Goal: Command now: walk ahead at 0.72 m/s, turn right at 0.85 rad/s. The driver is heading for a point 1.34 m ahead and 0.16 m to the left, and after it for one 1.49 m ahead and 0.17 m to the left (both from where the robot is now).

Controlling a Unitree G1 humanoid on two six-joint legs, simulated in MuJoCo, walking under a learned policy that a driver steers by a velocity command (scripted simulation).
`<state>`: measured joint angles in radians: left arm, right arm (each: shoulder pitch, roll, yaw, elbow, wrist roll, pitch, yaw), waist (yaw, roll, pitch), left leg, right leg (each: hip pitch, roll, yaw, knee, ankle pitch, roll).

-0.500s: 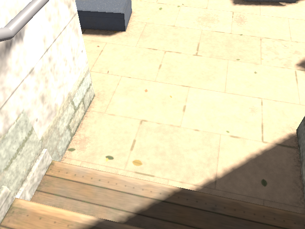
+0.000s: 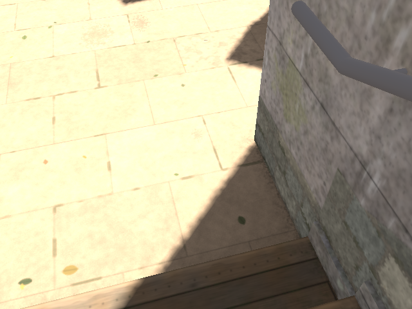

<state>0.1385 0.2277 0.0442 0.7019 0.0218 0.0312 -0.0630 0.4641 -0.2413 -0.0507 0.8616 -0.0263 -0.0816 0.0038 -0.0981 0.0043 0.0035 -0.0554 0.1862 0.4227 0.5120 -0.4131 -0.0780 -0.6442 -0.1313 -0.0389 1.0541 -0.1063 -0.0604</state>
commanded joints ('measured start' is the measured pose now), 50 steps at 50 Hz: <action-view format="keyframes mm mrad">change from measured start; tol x64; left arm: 1 -47 61 26 -76 -21 45 25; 50 292 27 -3 192 -20 -151 71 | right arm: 1 2 -156 -41 -18 19 7 24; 50 -364 -74 -8 -103 -54 92 -1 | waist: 1 52 171 44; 6 275 -514 73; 50 127 -86 252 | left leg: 1 -36 189 -97 -7 257 137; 4 -516 147 -65 645 679 86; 6 -1009 -84 -359 1254 -272 67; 27 415 -38 -801 164 1075 426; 30 -5 42 -1039 -189 159 502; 50 -1067 -87 -600 1196 185 205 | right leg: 1 47 32 -114 -4 -57 -27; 4 848 195 -206 -77 -208 -105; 8 559 -235 667 -692 -491 -227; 20 237 -51 -27 -358 -154 -35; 24 427 -45 -108 405 587 -54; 26 -284 113 -30 988 -460 -37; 35 204 70 63 -397 557 98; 45 1114 -149 230 -281 801 127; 50 425 -233 514 -605 -236 -23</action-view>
